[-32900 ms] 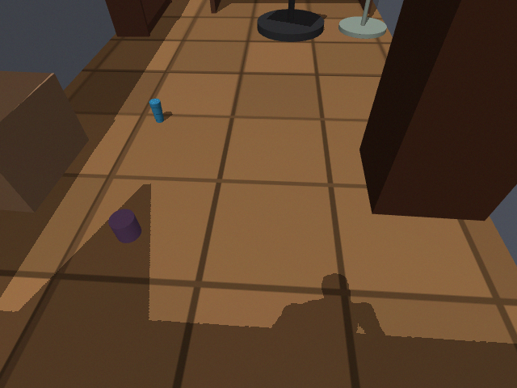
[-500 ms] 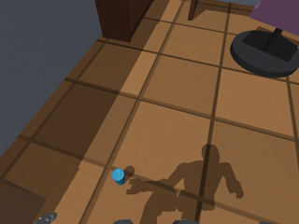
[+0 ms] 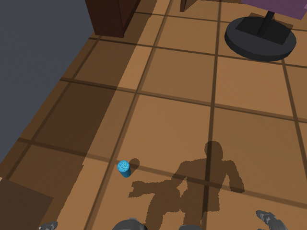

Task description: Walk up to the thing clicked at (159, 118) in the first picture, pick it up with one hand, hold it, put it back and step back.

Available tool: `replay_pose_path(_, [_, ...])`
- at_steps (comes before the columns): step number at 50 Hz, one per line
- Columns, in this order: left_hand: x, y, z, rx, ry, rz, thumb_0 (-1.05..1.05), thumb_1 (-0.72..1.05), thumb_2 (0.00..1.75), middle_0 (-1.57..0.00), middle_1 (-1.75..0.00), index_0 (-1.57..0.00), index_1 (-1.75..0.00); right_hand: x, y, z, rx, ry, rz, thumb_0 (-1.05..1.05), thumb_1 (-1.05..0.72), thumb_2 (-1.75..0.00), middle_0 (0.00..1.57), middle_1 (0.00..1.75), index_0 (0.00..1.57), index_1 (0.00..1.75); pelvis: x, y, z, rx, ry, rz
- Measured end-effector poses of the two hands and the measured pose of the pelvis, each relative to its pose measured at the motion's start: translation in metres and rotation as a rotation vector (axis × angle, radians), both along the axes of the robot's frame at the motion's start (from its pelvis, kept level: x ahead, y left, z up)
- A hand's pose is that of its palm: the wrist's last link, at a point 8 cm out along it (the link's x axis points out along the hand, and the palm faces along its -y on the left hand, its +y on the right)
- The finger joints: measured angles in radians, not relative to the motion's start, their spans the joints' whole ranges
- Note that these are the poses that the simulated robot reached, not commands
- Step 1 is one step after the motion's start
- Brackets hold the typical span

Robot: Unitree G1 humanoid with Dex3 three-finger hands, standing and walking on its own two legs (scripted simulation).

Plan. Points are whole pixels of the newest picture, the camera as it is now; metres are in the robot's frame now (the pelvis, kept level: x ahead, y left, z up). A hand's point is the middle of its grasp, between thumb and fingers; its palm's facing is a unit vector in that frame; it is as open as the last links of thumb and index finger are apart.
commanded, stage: step back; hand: left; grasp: from the side
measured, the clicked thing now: (125, 169) +0.47 +0.20 -0.68
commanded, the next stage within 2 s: none
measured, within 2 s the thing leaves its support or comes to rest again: neither
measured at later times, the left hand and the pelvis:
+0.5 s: hand out of the picture -0.02 +0.27 -0.14, palm faces +0.05 -0.94 -0.34, open 7.4 cm; pelvis -0.13 +0.00 +0.01, yaw +3 degrees
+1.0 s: hand out of the picture -0.20 +0.21 -0.11, palm faces +0.01 -0.90 -0.44, open 7.4 cm; pelvis -0.28 -0.06 +0.01, yaw +1 degrees
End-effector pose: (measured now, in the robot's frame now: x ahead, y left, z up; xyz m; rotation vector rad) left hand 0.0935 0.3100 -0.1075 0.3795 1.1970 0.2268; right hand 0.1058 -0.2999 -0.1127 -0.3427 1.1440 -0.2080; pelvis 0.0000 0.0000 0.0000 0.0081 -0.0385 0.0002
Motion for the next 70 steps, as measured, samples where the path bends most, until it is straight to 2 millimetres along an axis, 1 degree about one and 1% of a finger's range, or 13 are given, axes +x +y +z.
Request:
replay_pose_path(3, [-0.017,-0.009,0.009,0.002,-0.015,0.0,0.0,0.9,0.9,-0.21,-0.3,-0.2,-0.3,-0.008,-0.006,-0.003,0.02,-0.006,-0.01,0.0,-0.9,-0.9,0.2,0.3,0.21,0.3,-0.011,-0.006,0.002,-0.03,-0.012,0.016])
replay_pose_path(11, [-0.047,-0.017,0.028,0.0,-0.079,0.021,0.0,0.9,0.9,-0.21,-0.3,-0.2,-0.3,-0.039,-0.017,0.016,-0.005,0.013,0.034,0.0,-0.9,-0.9,0.2,0.3,0.2,0.3,-0.045,-0.011,0.017,0.032,0.019,0.016])
replay_pose_path(19, [-0.076,-0.002,0.006,-0.033,-0.142,0.011,0.0,0.9,0.9,-0.21,-0.3,-0.2,-0.3,-0.087,-0.012,0.016,-0.079,0.028,0.071,0.0,-0.91,-0.9,0.2,0.3,0.2,0.3,-0.096,0.001,0.001,0.017,-0.007,0.063])
replay_pose_path(24, [-0.113,-0.001,0.002,-0.06,-0.096,0.039,0.0,0.9,0.9,-0.21,-0.3,-0.2,-0.3,-0.125,-0.001,0.03,-0.067,0.034,0.081,0.0,-0.9,-0.9,0.2,0.3,0.2,0.3,-0.121,0.001,0.01,-0.021,-0.011,0.065])
replay_pose_path(28, [-0.147,-0.001,0.006,-0.06,-0.075,0.049,0.0,0.9,0.9,-0.21,-0.3,-0.2,-0.3,-0.141,-0.006,0.04,-0.073,0.011,0.078,0.0,-0.9,-0.9,0.2,0.3,0.21,0.3,-0.141,-0.005,0.016,-0.033,0.01,0.033])
replay_pose_path(33, [-0.19,-0.005,0.003,-0.021,-0.022,0.038,0.0,0.9,0.9,-0.21,-0.3,-0.2,-0.3,-0.157,-0.022,0.038,-0.076,-0.055,0.077,0.0,-0.9,-0.9,0.2,0.31,0.21,0.3,-0.174,-0.02,0.01,-0.023,0.012,0.0])
replay_pose_path(37, [-0.22,-0.02,-0.001,0.012,-0.001,0.009,0.0,0.9,0.9,-0.21,-0.3,-0.2,-0.3,-0.177,-0.047,0.023,-0.065,-0.103,0.068,0.0,-0.9,-0.9,0.2,0.31,0.21,0.3,-0.205,-0.037,-0.004,-0.001,0.003,-0.031])
replay_pose_path(41, [-0.256,-0.047,0.008,0.01,-0.004,0.012,0.0,0.91,0.9,-0.2,-0.3,-0.2,-0.3,-0.21,-0.068,0.006,-0.041,-0.085,0.03,0.0,-0.9,-0.9,0.2,0.3,0.21,0.3,-0.234,-0.052,-0.005,-0.04,-0.027,0.006])
replay_pose_path(45, [-0.286,-0.061,0.026,0.014,-0.009,0.025,0.0,0.9,0.9,-0.21,-0.3,-0.2,-0.3,-0.248,-0.076,0.008,-0.013,-0.036,0.005,0.0,-0.91,-0.9,0.2,0.3,0.2,0.3,-0.253,-0.059,0.008,0.033,-0.009,-0.009])
replay_pose_path(51, [-0.3,-0.062,0.034,0.044,-0.083,0.014,0.0,0.9,0.9,-0.21,-0.3,-0.2,-0.3,-0.31,-0.08,0.004,-0.024,0.051,0.026,0.0,-0.91,-0.9,0.2,0.3,0.2,0.3,-0.292,-0.065,0.01,0.02,0.014,0.034])
replay_pose_path(57, [-0.321,-0.054,0.013,0.018,-0.185,0.03,0.0,0.9,0.9,-0.21,-0.3,-0.2,-0.3,-0.361,-0.069,-0.001,-0.049,0.108,0.08,0.0,-0.91,-0.9,0.2,0.3,0.2,0.3,-0.343,-0.064,-0.005,0.019,-0.013,0.097])
replay_pose_path(63, [-0.375,-0.067,0.006,-0.047,-0.133,0.062,0.0,0.9,0.9,-0.21,-0.3,-0.2,-0.3,-0.397,-0.067,0.02,-0.056,0.069,0.097,0.01,-0.9,-0.9,0.2,0.3,0.21,0.3,-0.384,-0.068,0.006,-0.021,-0.026,0.089])
replay_pose_path(70, [-0.459,-0.078,0.002,-0.036,-0.041,0.068,0.0,0.9,0.9,-0.21,-0.3,-0.2,-0.3,-0.405,-0.087,0.034,-0.074,-0.054,0.113,0.01,-0.9,-0.9,0.2,0.3,0.21,0.3,-0.435,-0.085,0.007,-0.027,0.004,0.033])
